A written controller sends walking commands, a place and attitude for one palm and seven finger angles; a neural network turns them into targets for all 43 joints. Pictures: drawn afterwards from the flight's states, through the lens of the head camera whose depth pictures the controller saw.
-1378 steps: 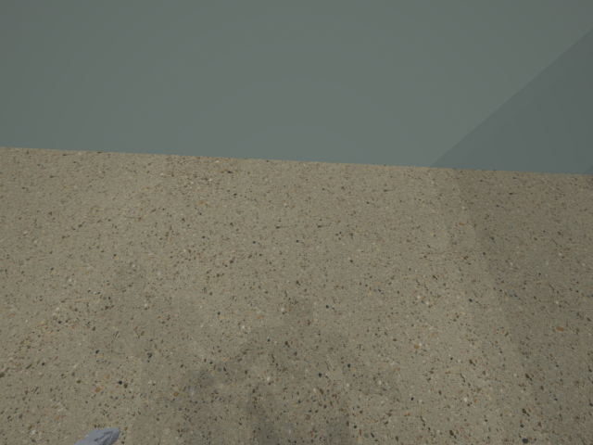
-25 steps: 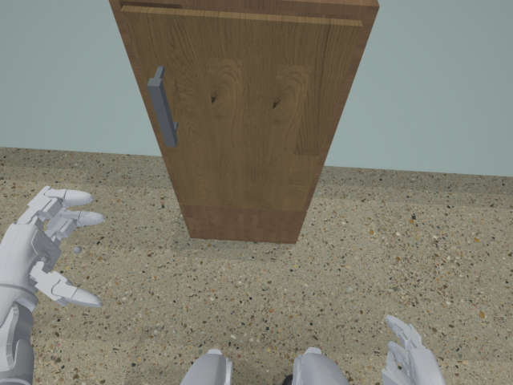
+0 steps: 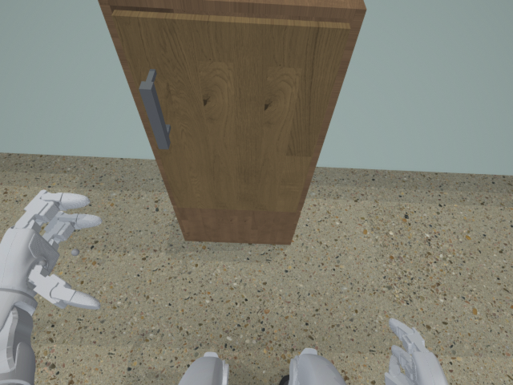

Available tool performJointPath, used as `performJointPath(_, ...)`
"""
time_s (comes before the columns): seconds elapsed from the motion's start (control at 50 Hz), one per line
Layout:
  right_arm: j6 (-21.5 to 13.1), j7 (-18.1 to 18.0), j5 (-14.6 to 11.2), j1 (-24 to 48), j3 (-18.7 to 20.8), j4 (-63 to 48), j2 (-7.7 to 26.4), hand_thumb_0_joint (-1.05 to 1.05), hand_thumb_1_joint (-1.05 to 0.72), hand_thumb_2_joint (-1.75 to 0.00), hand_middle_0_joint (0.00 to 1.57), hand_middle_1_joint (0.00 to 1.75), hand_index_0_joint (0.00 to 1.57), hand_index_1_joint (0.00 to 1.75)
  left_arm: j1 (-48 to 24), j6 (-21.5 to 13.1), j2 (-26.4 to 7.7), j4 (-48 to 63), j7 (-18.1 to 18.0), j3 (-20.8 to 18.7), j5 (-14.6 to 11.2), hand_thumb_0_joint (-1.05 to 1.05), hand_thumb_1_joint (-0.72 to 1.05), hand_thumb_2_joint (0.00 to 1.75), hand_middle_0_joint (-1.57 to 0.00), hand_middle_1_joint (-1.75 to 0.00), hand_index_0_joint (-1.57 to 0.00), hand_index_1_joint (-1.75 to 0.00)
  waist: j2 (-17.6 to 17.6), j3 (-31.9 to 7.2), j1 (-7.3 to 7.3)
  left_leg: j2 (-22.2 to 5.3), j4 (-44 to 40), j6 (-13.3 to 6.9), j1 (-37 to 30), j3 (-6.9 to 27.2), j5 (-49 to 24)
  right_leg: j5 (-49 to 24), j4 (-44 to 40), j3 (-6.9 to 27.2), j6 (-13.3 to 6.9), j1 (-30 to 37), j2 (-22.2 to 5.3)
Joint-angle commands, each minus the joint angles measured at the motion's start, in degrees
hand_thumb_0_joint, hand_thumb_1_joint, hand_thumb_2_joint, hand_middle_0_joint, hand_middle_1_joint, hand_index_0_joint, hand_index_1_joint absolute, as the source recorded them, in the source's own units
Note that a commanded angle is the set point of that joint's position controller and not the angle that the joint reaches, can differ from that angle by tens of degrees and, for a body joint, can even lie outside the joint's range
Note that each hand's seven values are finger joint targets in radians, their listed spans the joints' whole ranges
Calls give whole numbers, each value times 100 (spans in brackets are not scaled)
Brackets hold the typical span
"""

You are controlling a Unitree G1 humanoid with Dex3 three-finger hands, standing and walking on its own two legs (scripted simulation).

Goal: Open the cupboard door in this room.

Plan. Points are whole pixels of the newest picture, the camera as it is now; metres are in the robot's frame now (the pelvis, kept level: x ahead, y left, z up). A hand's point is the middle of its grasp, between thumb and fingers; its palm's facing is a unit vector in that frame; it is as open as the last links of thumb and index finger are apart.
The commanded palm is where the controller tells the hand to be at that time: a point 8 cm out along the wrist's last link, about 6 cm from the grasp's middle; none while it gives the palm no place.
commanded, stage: move the hooked fingers beside the handle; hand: left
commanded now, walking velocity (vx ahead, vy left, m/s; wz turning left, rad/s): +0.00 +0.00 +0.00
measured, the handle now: (158, 111) +0.59 +0.23 +0.03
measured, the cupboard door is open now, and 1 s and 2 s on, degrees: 0 0 0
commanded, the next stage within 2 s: none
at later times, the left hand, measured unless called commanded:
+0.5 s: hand (97, 209) +0.36 +0.26 +0.05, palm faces +0.00 -1.00 -0.04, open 14.0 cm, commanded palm +0.34 +0.32 +0.04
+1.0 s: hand (108, 168) +0.44 +0.27 +0.04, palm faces +0.02 -1.00 -0.03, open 14.0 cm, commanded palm +0.42 +0.32 +0.04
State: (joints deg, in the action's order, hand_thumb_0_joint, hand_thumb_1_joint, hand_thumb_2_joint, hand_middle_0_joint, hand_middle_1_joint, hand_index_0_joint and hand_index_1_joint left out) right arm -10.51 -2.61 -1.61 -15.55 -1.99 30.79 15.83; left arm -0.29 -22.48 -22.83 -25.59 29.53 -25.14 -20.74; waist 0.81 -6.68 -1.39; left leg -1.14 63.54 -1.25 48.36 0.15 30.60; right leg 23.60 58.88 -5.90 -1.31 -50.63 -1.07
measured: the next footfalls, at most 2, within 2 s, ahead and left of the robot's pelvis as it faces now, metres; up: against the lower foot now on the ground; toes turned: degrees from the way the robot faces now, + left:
none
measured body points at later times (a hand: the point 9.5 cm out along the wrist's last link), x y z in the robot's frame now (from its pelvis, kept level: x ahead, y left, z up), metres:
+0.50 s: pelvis -0.01 +0.00 -0.01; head +0.09 +0.02 +0.43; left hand +0.35 +0.32 +0.05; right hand +0.13 -0.25 -0.09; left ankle +0.00 +0.10 -0.66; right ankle +0.05 -0.11 -0.66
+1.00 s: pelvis +0.00 +0.00 -0.01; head +0.12 +0.03 +0.42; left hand +0.43 +0.33 +0.05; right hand +0.06 -0.27 -0.11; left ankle +0.00 +0.10 -0.66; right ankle +0.05 -0.11 -0.66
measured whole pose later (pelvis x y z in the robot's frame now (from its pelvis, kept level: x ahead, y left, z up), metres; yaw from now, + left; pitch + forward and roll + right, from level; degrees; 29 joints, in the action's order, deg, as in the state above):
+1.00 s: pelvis +0.00 +0.00 -0.01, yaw -2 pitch +21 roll -3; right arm -2.2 -2.3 -0.6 -18.7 -2.3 34.5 16.6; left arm -36.1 -24.6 -33.7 -59.3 28.1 -30.4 -10.8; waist 0.0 -6.5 -6.5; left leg -2.0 66.7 -1.7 57.1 -0.7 30.9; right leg 22.8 61.0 -5.0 -1.0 -59.5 -0.3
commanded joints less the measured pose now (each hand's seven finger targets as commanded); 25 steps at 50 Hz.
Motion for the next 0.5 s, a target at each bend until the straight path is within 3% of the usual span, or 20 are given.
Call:
performJointPath(0.0, -268, -93, -25, 21, 374, -760, 883, 0, -90, -90, 20, 30, 20, 30, -871, -323, -1387, 1074, 22, -498, -169, 0, -50, 30, -30, -120, -30, -120, 386, -1533, 49, 142, -1060, 29, -373, 136, -1532, -656, -722, 461, -21, 1532, 164)
performJointPath(0.06, -279, -91, -15, 7, 364, -753, 876, 0, -90, -90, 20, 30, 20, 30, -944, -352, -1447, 1190, 36, -525, -158, 0, -50, 30, -30, -120, -30, -120, 492, -1703, 79, 130, -1061, 60, -556, 188, -1794, -884, -604, 380, -46, 1520, 190)
performJointPath(0.08, -281, -97, -14, 21, 357, -733, 871, 0, -90, -90, 20, 30, 20, 30, -1125, -351, -1328, 1173, 34, -398, -159, 0, -50, 30, -30, -120, -30, -120, 428, -1630, 10, 129, -1059, 62, -549, 200, -1721, -826, -609, 360, -32, 1418, 193)
performJointPath(0.14, -271, -145, 0, 18, 325, -611, 901, 0, -90, -90, 20, 30, 20, 30, -1741, -341, -1513, 830, 16, -491, -109, 0, -50, 30, -30, -120, -30, -120, 276, -1481, -78, 116, -953, 47, -262, 209, -1355, -473, -602, 428, -29, 1253, 194)
performJointPath(0.18, -265, -190, -33, 20, 321, -579, 924, 0, -90, -90, 20, 30, 20, 30, -2084, -335, -1498, 554, 44, -408, -50, 0, -50, 30, -30, -120, -30, -120, 345, -1351, -113, 117, -986, 41, -215, 222, -1065, -161, -649, 446, -34, 1071, 175)
performJointPath(0.22, -302, -227, -31, -1, 318, -573, 926, 0, -90, -90, 20, 30, 20, 30, -2661, -347, -1412, 742, 71, -135, 25, 0, -50, 30, -30, -120, -30, -120, 711, -1617, -153, 112, -994, 54, -479, 276, -1220, -303, -536, 402, -75, 946, 182)
performJointPath(0.26, -284, -227, -21, -105, 330, -503, 939, 0, -90, -90, 20, 30, 20, 30, -2725, -280, -1531, 534, 47, -183, 113, 0, -50, 30, -30, -120, -30, -120, 623, -1865, -128, 100, -1012, 68, -629, 290, -1426, -503, -551, 386, -53, 1039, 173)
performJointPath(0.3, -251, -213, -26, -150, 337, -485, 936, 0, -90, -90, 20, 30, 20, 30, -2659, -215, -1598, 321, -10, -253, 181, 0, -50, 30, -30, -120, -30, -120, 631, -1872, -67, 95, -1027, 83, -618, 277, -1570, -623, -537, 378, -50, 1068, 163)
performJointPath(0.34, -191, -187, -16, -200, 335, -478, 949, 0, -90, -90, 20, 30, 20, 30, -2665, -150, -1676, 92, -88, -355, 211, 0, -50, 30, -30, -120, -30, -120, 425, -1941, -31, 82, -1025, 95, -555, 291, -1727, -760, -487, 342, -46, 1141, 181)
performJointPath(0.36, -156, -174, -11, -205, 335, -478, 952, 0, -90, -90, 20, 30, 20, 30, -2894, -142, -1703, 99, -137, -348, 238, 0, -50, 30, -30, -120, -30, -120, 448, -1972, -73, 84, -1005, 93, -517, 274, -1759, -823, -471, 349, -30, 1141, 168)
performJointPath(0.38, -121, -158, -7, -209, 341, -479, 947, 0, -90, -90, 20, 30, 20, 30, -2908, -139, -1807, 49, -191, -435, 275, 0, -50, 30, -30, -120, -30, -120, 559, -1966, -22, 84, -1028, 107, -491, 257, -1708, -769, -488, 364, -35, 1164, 153)
performJointPath(0.42, -46, -126, 3, -259, 329, -505, 952, 0, -90, -90, 20, 30, 20, 30, -2886, -122, -1904, -231, -283, -574, 275, 0, -50, 30, -30, -120, -30, -120, 315, -1916, -21, 95, -998, 66, -325, 211, -1660, -794, -519, 397, -33, 1296, 185)
performJointPath(0.48, 48, -100, 12, -334, 332, -454, 951, 0, -90, -90, 20, 30, 20, 30, -3365, -227, -1972, -400, -335, -537, 411, 0, -50, 30, -30, -120, -30, -120, 493, -1944, -77, 80, -999, 68, -291, 191, -1660, -839, -484, 421, -25, 1241, 172)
